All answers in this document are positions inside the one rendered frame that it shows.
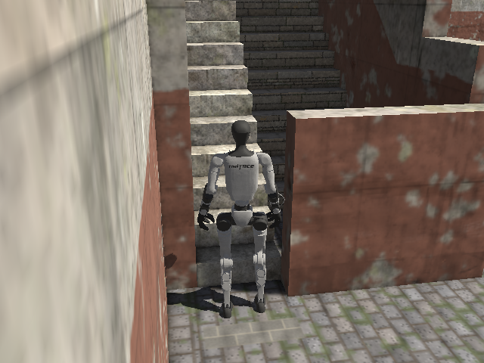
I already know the left robot upper arm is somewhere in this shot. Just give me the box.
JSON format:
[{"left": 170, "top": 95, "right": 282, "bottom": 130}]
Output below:
[{"left": 206, "top": 153, "right": 225, "bottom": 195}]

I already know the robot left hand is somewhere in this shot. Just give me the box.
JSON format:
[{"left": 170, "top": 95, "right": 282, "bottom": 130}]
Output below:
[{"left": 197, "top": 213, "right": 215, "bottom": 231}]

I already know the robot right hand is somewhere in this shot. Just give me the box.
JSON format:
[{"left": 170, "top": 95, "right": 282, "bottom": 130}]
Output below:
[{"left": 266, "top": 211, "right": 281, "bottom": 228}]

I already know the robot left shin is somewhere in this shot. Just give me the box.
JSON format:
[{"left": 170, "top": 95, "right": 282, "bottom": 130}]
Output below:
[{"left": 220, "top": 257, "right": 231, "bottom": 308}]

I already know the robot right forearm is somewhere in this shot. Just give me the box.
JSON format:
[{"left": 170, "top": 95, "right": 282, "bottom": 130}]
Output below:
[{"left": 268, "top": 184, "right": 281, "bottom": 214}]

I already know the robot left forearm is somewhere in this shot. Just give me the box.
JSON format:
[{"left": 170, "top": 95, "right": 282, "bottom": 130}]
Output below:
[{"left": 199, "top": 183, "right": 213, "bottom": 216}]

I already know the robot right foot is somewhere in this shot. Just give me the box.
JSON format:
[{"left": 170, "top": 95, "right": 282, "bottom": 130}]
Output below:
[{"left": 255, "top": 294, "right": 265, "bottom": 313}]

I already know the right robot upper arm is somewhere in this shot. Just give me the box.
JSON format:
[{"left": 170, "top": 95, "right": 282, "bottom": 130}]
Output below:
[{"left": 257, "top": 153, "right": 276, "bottom": 194}]

